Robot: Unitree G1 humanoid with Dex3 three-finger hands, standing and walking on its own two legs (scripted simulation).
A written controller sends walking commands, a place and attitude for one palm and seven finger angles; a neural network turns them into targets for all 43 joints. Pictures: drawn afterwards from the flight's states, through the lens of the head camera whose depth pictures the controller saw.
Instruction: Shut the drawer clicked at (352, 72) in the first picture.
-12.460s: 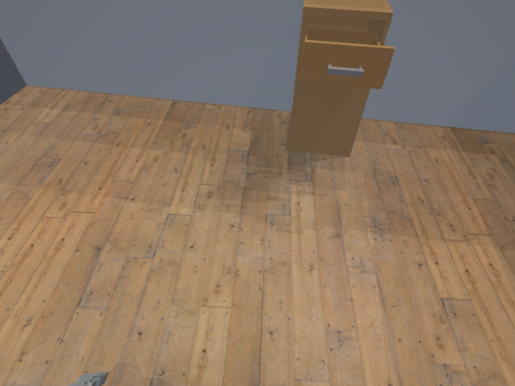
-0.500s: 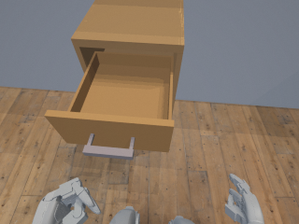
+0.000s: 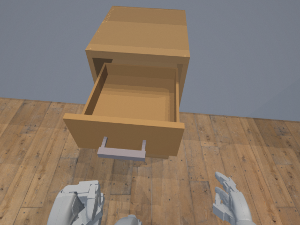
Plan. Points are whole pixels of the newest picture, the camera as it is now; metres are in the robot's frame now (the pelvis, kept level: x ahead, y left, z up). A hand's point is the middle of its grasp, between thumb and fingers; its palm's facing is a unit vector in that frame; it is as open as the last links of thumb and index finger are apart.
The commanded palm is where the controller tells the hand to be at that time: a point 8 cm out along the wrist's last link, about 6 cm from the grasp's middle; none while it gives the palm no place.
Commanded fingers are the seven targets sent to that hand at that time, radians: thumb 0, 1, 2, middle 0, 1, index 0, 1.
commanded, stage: raise the hand and make a fist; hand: left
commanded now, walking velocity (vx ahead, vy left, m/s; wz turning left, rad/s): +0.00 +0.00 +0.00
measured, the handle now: (123, 147) +0.34 +0.11 +0.00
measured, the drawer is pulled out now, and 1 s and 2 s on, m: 0.30 0.30 0.30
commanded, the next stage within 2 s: bring the fist close to the handle in 0.38 s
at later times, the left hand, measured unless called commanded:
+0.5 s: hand (106, 206) +0.15 +0.10 +0.11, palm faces +0.01 -1.00 +0.05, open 3.2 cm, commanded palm +0.11 +0.15 +0.09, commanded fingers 0.00 0.90 0.90 -1.40 -1.60 -1.40 -1.60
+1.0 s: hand (128, 199) +0.18 +0.07 +0.04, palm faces -0.06 -1.00 -0.02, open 3.2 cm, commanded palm +0.16 +0.13 +0.04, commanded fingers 0.00 0.90 0.90 -1.40 -1.60 -1.40 -1.60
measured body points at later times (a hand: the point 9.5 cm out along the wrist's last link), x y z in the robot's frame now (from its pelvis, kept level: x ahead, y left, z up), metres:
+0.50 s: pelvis +0.01 -0.01 +0.00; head +0.03 -0.01 +0.45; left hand +0.15 +0.15 +0.11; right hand +0.22 -0.22 -0.05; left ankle +0.04 +0.06 -0.66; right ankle +0.00 -0.11 -0.66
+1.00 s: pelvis +0.02 -0.04 -0.02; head +0.06 -0.04 +0.43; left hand +0.18 +0.12 +0.04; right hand +0.20 -0.27 -0.09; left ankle +0.04 +0.06 -0.66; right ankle +0.00 -0.11 -0.66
